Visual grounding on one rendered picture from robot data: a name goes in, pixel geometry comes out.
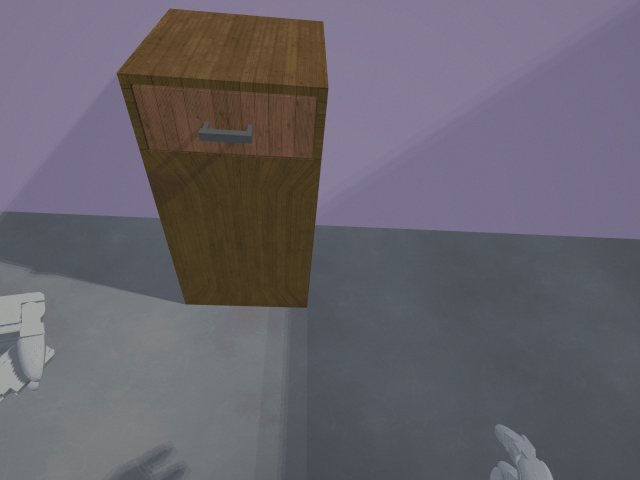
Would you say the right robot hand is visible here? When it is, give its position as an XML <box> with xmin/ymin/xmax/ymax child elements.
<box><xmin>490</xmin><ymin>424</ymin><xmax>553</xmax><ymax>480</ymax></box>

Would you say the left robot hand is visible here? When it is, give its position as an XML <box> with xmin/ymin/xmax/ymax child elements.
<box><xmin>0</xmin><ymin>292</ymin><xmax>54</xmax><ymax>402</ymax></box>

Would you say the handle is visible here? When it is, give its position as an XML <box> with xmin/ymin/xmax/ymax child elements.
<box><xmin>198</xmin><ymin>122</ymin><xmax>253</xmax><ymax>144</ymax></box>

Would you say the drawer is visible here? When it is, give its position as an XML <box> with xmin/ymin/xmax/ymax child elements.
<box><xmin>132</xmin><ymin>84</ymin><xmax>316</xmax><ymax>158</ymax></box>

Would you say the cabinet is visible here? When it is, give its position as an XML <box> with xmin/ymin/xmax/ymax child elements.
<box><xmin>117</xmin><ymin>9</ymin><xmax>328</xmax><ymax>308</ymax></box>

